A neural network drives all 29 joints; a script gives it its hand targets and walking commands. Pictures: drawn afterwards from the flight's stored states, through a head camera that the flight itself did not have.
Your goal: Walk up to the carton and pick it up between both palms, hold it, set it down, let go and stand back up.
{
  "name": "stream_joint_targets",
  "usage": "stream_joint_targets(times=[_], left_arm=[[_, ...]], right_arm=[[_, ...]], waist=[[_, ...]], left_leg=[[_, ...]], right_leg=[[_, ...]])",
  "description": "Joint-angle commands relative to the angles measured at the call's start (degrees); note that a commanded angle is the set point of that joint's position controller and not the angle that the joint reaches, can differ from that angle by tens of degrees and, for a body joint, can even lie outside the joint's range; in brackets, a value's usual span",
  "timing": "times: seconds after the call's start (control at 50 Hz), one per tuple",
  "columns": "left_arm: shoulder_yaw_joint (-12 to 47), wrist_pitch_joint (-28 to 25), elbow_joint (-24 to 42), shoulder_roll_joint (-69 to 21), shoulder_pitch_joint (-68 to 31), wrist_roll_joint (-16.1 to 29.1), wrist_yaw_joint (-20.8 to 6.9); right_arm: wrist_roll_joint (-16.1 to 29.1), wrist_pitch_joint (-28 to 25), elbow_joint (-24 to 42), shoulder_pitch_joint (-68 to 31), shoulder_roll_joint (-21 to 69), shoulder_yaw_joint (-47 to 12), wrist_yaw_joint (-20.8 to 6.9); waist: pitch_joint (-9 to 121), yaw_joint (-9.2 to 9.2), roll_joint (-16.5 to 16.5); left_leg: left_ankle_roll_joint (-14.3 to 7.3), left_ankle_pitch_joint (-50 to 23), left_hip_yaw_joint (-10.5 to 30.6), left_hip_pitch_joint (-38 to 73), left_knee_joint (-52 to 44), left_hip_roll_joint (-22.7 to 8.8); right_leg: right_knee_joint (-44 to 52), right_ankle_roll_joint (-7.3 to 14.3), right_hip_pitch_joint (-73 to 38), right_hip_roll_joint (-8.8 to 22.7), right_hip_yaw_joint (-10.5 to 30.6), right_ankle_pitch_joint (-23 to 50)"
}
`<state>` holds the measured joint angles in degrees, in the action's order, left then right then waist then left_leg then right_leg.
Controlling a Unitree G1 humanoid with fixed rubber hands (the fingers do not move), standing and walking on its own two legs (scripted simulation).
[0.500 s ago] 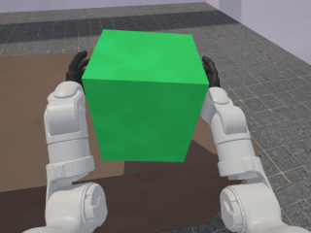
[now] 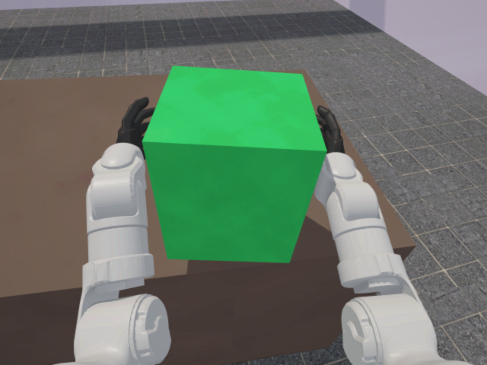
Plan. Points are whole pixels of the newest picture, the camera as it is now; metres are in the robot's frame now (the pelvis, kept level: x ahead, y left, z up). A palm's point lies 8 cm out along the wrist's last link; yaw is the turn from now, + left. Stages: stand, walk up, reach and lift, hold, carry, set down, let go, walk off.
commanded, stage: set down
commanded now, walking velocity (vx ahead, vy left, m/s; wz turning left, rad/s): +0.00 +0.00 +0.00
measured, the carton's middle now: (233, 168) +0.41 +0.00 +0.13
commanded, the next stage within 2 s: none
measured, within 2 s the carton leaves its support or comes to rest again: rests again in 0.78 s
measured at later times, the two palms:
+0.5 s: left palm (136, 164) +0.39 +0.15 +0.16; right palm (327, 167) +0.39 -0.15 +0.15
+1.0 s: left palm (139, 175) +0.39 +0.15 +0.13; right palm (323, 175) +0.39 -0.15 +0.13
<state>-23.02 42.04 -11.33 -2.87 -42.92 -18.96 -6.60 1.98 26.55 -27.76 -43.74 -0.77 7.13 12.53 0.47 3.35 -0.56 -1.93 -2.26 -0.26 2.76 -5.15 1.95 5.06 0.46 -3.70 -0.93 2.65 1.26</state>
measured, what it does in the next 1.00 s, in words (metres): stands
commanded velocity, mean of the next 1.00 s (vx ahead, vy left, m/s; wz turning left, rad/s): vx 0.00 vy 0.00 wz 0.00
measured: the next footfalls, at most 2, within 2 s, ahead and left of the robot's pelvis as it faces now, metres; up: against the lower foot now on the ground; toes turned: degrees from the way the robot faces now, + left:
none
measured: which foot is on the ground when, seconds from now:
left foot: down 0.00-1.00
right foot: down 0.00-1.00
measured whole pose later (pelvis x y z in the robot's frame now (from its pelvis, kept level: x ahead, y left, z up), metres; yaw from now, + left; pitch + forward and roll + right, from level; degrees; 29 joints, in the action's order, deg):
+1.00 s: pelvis +0.00 +0.00 +0.00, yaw +2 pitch +5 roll +0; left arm -22.8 20.0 -30.1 -3.5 -38.8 -16.5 -3.5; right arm -8.3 13.6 -37.4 -39.5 2.5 14.9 9.3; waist 6.5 2.0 0.1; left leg -1.8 -3.3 1.0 -3.1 -5.1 1.9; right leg 5.1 0.8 1.6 -1.0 1.0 1.7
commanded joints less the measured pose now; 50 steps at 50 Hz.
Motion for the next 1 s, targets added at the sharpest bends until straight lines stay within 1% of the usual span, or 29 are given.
stream_joint_targets(times=[0.0,0.08,0.24,0.36,0.54,0.64,0.84,0.98], left_arm=[[18.52,-4.97,5.79,-18.35,-31.34,7.35,-4.24],[18.70,-6.28,4.70,-18.84,-30.64,7.40,-3.84],[17.68,-9.40,0.94,-18.94,-29.73,6.83,-3.77],[17.56,-13.22,-1.90,-19.67,-31.02,6.79,-2.99],[16.82,-19.13,-7.78,-20.71,-31.34,6.21,-2.07],[17.12,-21.66,-9.58,-21.64,-31.13,6.31,-1.95],[18.77,-25.19,-10.44,-23.29,-30.06,6.74,-1.89],[16.88,-26.65,-13.88,-22.56,-26.57,5.70,-2.35]], right_arm=[[3.84,-4.86,13.33,-34.48,21.22,-13.72,-6.91],[3.24,-5.77,12.38,-33.75,21.88,-13.62,-7.06],[1.16,-7.34,9.13,-31.95,22.16,-11.99,-7.64],[-1.15,-9.41,7.35,-32.85,23.65,-10.85,-8.69],[-4.77,-12.01,2.59,-31.83,26.28,-8.79,-10.04],[-5.91,-13.16,1.08,-30.99,27.49,-8.24,-10.37],[-6.78,-14.96,0.20,-28.64,29.16,-8.70,-10.54],[-7.98,-15.74,-1.65,-25.79,28.64,-8.07,-10.65]], waist=[[30.65,-0.36,2.02],[31.23,-0.32,1.99],[28.66,-0.44,1.57],[30.19,-0.81,1.44],[30.98,-1.44,1.09],[31.84,-1.28,1.17],[33.71,-0.92,1.85],[29.46,-1.54,0.99]], left_leg=[[1.68,-20.33,-0.76,11.39,2.81,-0.89],[1.78,-21.67,-0.69,11.77,3.51,-0.70],[1.47,-18.85,-0.46,9.55,3.21,-0.75],[0.66,-16.46,-0.14,7.96,2.66,-1.03],[-0.63,-13.69,0.36,5.50,2.43,-1.22],[-0.64,-14.64,0.53,5.35,2.97,-1.13],[-0.05,-18.02,0.69,5.88,4.31,-0.84],[-0.40,-15.22,0.89,3.45,3.82,-0.78]], right_leg=[[-4.13,-2.33,-8.79,-0.81,-0.90,16.85],[-4.20,-2.13,-8.75,-0.86,-0.92,18.27],[-3.84,-2.02,-7.70,-0.83,-0.89,16.42],[-3.76,-1.66,-6.96,-0.62,-1.19,14.24],[-3.70,-1.10,-5.50,-0.37,-1.50,12.20],[-3.67,-0.64,-4.95,-0.46,-1.68,13.11],[-3.86,0.15,-4.61,-0.70,-1.97,16.00],[-3.88,-0.24,-4.46,-0.72,-1.80,15.13]])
